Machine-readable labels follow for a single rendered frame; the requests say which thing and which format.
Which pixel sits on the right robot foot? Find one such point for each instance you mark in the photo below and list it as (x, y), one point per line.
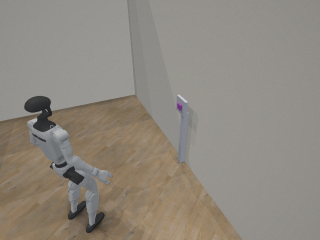
(98, 219)

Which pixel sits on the left robot foot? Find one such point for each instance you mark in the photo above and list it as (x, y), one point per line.
(80, 207)

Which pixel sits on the robot right upper arm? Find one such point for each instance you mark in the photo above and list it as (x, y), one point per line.
(62, 138)

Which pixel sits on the button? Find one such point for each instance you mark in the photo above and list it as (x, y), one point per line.
(179, 106)

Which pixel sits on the robot right hand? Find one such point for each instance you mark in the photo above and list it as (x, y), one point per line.
(103, 176)

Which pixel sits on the robot foot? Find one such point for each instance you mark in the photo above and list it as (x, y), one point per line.
(80, 207)
(98, 219)

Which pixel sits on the robot left upper arm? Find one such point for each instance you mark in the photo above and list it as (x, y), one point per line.
(32, 138)

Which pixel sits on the robot right forearm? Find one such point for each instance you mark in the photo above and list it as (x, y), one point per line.
(80, 165)

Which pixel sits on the panel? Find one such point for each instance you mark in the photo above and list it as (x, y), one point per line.
(183, 127)

